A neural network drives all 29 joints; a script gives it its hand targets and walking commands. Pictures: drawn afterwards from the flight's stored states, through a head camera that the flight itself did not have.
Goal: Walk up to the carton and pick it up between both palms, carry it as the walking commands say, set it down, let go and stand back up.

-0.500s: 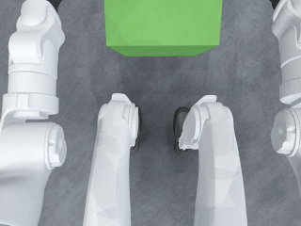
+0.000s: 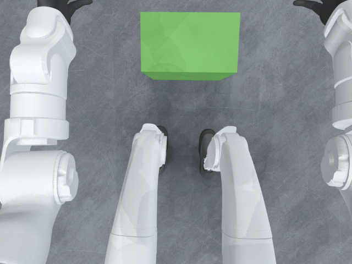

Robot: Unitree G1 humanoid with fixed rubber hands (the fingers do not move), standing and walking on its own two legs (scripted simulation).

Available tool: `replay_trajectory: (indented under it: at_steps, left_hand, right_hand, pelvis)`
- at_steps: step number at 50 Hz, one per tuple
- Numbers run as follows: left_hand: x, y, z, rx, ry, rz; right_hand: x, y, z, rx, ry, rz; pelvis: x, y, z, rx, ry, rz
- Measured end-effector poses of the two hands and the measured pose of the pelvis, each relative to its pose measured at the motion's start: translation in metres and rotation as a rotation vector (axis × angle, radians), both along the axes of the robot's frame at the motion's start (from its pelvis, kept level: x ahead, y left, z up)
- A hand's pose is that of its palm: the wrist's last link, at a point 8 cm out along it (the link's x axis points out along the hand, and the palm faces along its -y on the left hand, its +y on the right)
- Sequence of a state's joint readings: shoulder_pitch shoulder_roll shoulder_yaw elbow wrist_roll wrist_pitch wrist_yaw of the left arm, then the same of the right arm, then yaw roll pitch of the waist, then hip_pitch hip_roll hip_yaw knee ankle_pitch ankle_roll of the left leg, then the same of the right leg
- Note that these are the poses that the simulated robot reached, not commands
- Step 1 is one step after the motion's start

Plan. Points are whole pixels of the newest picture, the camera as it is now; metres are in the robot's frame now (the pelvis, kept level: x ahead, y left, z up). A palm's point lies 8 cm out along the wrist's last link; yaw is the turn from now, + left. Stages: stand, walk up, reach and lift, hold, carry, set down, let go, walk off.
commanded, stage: set down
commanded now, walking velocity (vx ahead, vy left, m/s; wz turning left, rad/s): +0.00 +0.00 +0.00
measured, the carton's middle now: (187, 53) +0.53 +0.00 -0.46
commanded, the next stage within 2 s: let go in 0.18 s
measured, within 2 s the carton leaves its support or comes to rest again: neither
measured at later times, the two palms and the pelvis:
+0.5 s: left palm (6, 9) +0.48 +0.23 +0.00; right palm out of the picture +0.50 -0.22 -0.03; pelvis +0.09 -0.01 +0.09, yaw +1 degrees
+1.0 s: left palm out of the picture +0.30 +0.26 +0.10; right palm out of the picture +0.33 -0.23 +0.08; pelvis +0.13 +0.01 +0.16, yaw +2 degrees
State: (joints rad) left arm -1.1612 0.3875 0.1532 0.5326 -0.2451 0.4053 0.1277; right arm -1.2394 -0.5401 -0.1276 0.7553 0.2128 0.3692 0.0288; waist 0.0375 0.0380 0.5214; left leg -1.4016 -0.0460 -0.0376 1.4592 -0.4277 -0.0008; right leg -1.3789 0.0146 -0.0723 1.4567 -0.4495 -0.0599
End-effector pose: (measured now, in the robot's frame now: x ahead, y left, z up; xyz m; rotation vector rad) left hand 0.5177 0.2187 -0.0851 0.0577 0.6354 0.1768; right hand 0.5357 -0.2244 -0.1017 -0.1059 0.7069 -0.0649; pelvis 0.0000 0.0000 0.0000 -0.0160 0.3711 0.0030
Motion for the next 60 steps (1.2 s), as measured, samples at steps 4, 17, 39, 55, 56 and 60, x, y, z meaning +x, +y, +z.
replay_trajectory:
  at_steps: [4,17,39,55,56,60]
  left_hand:
    - [-0.001,0.001,0.024,-0.001,0.004,0.001]
    - [-0.014,-0.003,0.066,-0.029,0.099,0.023]
    - [-0.132,0.035,0.142,-0.009,0.138,-0.025]
    - [-0.246,0.036,0.184,-0.026,0.144,-0.008]
    - [-0.251,0.035,0.184,-0.029,0.148,-0.007]
    - [-0.262,0.032,0.185,-0.033,0.158,-0.015]
  right_hand:
    - [0.0,-0.002,0.026,-0.003,-0.007,0.004]
    - [-0.003,0.0,0.081,0.011,0.012,0.033]
    - [-0.118,-0.007,0.145,-0.053,0.102,0.004]
    - [-0.244,-0.009,0.192,-0.041,0.129,-0.032]
    - [-0.249,-0.009,0.192,-0.04,0.138,-0.031]
    - [-0.267,-0.01,0.19,-0.027,0.166,-0.032]
  pelvis:
    - [0.003,-0.002,0.02,0.005,-0.007,0.002]
    - [0.051,-0.007,0.063,0.012,0.172,0.007]
    - [0.131,-0.003,0.135,0.008,0.034,0.023]
    - [0.119,0.004,0.166,0.008,-0.34,0.035]
    - [0.116,0.003,0.166,0.009,-0.356,0.035]
    - [0.108,0.002,0.166,0.01,-0.405,0.034]
